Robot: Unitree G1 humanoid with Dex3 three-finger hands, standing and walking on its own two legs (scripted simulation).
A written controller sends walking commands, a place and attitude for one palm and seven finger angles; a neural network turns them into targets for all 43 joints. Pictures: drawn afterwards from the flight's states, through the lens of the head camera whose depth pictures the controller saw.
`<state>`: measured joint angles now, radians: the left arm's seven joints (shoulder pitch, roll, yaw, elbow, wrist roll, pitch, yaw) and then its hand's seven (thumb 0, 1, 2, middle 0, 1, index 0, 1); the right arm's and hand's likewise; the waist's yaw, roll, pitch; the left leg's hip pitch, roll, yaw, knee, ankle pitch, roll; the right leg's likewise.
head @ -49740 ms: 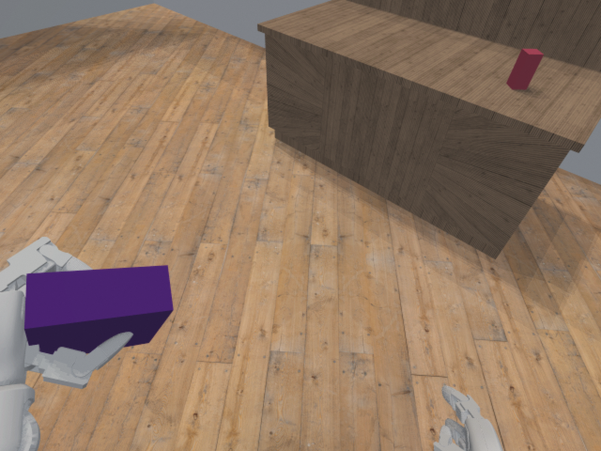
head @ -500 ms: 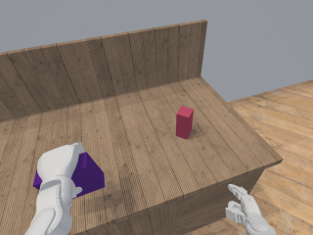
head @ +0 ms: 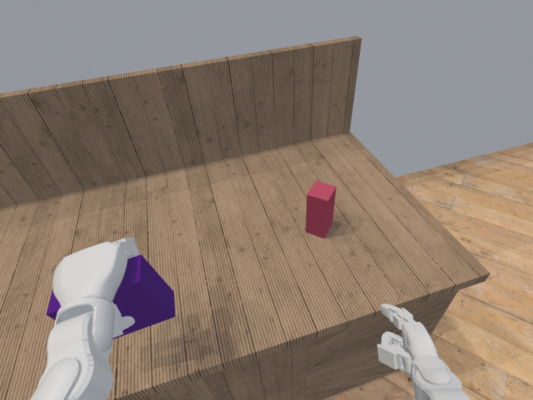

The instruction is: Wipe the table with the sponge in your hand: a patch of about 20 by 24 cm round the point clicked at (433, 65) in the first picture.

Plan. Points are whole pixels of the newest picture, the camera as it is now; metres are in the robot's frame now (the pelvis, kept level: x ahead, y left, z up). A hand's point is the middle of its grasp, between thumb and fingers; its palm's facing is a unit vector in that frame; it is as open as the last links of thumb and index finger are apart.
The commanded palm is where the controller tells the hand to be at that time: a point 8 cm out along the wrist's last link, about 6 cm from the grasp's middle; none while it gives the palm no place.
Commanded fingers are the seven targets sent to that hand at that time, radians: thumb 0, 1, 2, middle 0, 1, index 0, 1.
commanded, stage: bring the sponge back beside the body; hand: left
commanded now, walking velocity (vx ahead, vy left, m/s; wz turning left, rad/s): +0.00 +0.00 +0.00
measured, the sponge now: (124, 307) +0.21 +0.27 +0.04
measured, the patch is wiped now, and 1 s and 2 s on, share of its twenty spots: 1.00 1.00 1.00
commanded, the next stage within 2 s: step back with the hand held close in 0.84 s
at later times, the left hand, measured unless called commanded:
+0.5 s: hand (92, 301) +0.18 +0.28 +0.10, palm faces +0.09 -0.14 -0.99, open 9.2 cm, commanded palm +0.15 +0.27 +0.18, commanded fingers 0.00 0.10 1.30 -1.20 -1.60 -1.20 -1.60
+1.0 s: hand (91, 310) +0.17 +0.27 +0.10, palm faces +0.14 -0.31 -0.94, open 9.2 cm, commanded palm +0.14 +0.27 +0.17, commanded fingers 0.00 0.10 1.30 -1.20 -1.60 -1.20 -1.60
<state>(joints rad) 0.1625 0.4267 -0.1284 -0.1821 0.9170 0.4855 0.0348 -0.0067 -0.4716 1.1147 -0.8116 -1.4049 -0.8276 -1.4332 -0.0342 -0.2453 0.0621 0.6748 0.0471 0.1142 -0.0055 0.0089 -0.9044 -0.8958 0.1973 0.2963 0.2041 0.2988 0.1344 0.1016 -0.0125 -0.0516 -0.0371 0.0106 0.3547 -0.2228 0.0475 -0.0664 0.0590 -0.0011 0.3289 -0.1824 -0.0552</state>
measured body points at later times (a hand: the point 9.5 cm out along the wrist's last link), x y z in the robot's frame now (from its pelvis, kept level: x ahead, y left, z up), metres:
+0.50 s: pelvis -0.01 -0.01 +0.00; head -0.04 -0.05 +0.45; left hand +0.17 +0.28 +0.16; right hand +0.26 -0.20 -0.06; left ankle -0.01 +0.09 -0.75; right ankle +0.00 -0.09 -0.75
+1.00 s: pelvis -0.02 -0.01 +0.00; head -0.06 -0.04 +0.44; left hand +0.16 +0.29 +0.15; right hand +0.24 -0.19 -0.06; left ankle -0.01 +0.09 -0.75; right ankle +0.00 -0.09 -0.75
